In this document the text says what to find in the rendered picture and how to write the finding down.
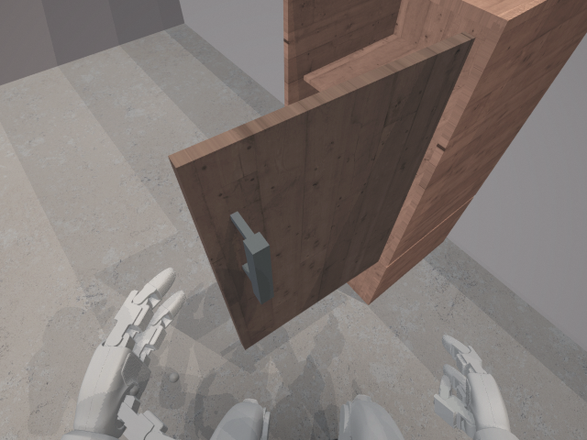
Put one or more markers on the handle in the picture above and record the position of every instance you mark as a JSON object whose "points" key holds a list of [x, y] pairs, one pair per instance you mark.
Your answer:
{"points": [[258, 255]]}

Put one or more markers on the robot thigh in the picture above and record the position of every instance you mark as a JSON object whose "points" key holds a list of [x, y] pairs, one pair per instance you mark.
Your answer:
{"points": [[366, 420], [244, 421]]}

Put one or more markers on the left robot hand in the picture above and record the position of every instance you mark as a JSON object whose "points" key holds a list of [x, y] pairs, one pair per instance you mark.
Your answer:
{"points": [[121, 361]]}

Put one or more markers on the left robot thigh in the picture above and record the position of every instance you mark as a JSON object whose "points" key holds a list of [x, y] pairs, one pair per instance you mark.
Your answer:
{"points": [[244, 421]]}

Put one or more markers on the right robot thigh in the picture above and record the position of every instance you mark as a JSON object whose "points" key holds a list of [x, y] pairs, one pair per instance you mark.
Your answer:
{"points": [[366, 420]]}

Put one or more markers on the right robot hand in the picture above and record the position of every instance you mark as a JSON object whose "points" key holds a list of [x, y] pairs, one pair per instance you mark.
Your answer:
{"points": [[479, 404]]}

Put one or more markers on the cupboard door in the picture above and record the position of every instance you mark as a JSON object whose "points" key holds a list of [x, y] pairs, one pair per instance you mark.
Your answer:
{"points": [[323, 180]]}

